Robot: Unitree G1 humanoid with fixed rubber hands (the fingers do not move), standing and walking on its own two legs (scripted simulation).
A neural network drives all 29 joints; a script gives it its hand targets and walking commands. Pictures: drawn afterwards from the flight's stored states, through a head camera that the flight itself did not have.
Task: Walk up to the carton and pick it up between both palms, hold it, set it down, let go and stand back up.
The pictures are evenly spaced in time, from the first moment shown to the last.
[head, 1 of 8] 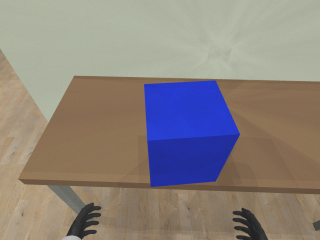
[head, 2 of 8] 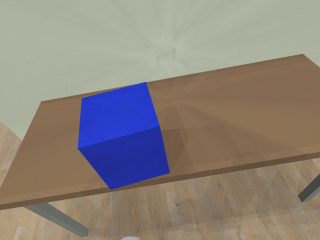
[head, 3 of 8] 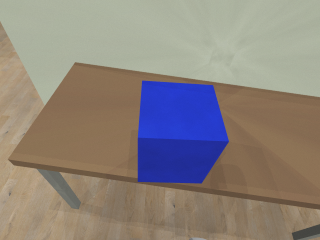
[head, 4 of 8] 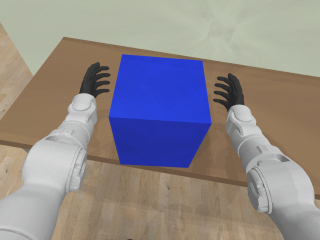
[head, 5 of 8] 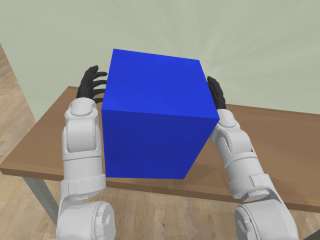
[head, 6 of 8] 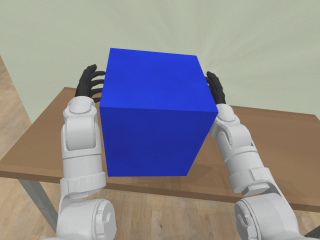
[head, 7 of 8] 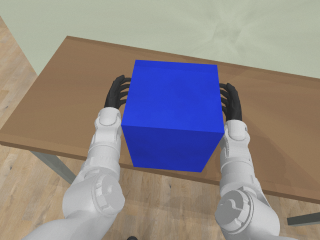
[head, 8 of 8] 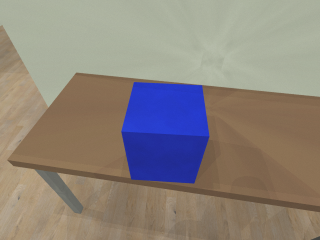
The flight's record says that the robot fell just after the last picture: no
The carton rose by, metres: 0.19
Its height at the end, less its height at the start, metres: +0.00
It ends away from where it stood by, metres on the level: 0.03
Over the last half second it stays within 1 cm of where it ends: yes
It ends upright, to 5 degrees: yes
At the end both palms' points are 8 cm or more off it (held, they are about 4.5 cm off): yes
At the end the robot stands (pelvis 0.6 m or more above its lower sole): yes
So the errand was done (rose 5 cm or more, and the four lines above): yes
